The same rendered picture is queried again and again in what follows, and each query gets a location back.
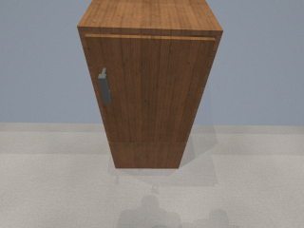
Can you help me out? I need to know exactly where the handle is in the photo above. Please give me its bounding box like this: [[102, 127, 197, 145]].
[[98, 67, 111, 105]]

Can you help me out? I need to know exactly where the cupboard door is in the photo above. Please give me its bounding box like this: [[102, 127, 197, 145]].
[[85, 33, 216, 143]]

